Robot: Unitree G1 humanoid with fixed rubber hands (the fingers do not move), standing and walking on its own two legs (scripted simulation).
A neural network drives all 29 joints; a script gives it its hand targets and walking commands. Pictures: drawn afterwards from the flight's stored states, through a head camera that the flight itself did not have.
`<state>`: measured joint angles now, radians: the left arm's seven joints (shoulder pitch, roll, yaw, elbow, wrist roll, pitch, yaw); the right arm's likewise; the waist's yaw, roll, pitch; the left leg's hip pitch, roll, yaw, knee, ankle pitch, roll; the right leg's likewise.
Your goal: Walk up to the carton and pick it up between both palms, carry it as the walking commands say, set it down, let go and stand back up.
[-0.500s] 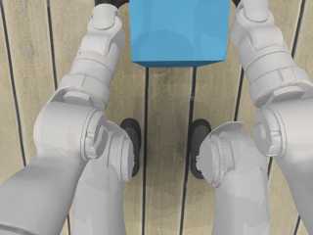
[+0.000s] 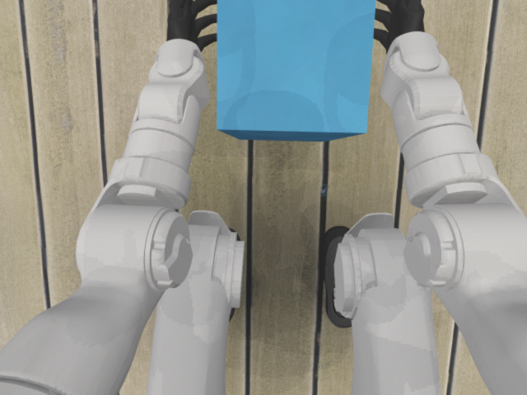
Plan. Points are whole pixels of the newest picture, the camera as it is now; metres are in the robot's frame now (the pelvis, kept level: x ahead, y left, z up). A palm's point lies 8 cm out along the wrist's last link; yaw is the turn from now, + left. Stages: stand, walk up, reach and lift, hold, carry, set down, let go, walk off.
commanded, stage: reach and lift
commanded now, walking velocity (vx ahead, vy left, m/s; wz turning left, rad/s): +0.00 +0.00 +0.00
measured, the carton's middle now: (287, 77) +0.50 -0.01 -0.22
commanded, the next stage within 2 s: none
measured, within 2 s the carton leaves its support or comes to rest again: neither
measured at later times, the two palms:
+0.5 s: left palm (166, 27) +0.52 +0.12 -0.08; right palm (424, 4) +0.53 -0.13 -0.07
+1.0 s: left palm (143, 18) +0.51 +0.12 -0.01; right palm out of the picture +0.52 -0.13 -0.01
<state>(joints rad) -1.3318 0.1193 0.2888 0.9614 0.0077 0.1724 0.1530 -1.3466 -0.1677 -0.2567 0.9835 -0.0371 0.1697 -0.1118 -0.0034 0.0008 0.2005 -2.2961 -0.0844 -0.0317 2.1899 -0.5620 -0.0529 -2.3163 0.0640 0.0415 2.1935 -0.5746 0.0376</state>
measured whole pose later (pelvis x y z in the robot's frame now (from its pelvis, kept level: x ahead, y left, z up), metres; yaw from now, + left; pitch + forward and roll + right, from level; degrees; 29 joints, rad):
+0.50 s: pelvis -0.01 +0.01 +0.04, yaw +0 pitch +39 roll +1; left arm -1.28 0.02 0.39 0.73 0.12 0.27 0.19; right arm -1.35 -0.11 -0.36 0.84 -0.15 0.27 -0.11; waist -0.01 -0.01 0.19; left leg -2.19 -0.10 -0.03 2.07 -0.56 -0.05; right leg -2.21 0.07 0.07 2.06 -0.54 0.06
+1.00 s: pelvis +0.00 +0.00 +0.08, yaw +0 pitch +45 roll +2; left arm -1.14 -0.06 0.46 0.67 0.21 0.31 0.15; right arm -1.20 -0.03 -0.40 0.78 -0.20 0.30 -0.11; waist 0.00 -0.01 -0.04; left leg -2.15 -0.08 -0.03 1.91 -0.54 -0.05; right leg -2.17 0.08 0.07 1.91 -0.51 0.05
